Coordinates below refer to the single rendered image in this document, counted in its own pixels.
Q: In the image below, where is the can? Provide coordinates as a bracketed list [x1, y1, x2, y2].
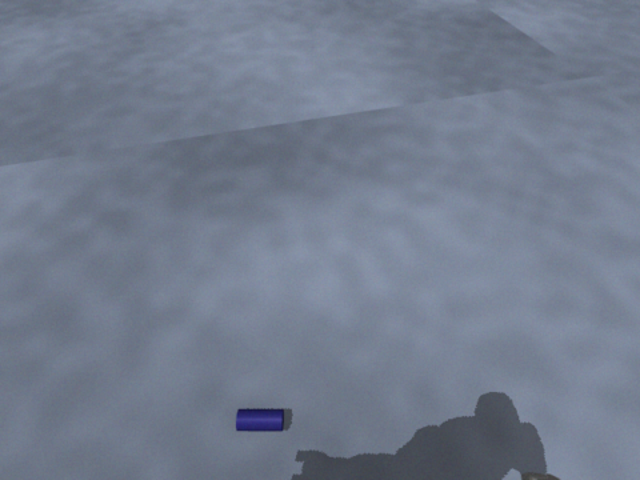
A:
[236, 409, 284, 431]

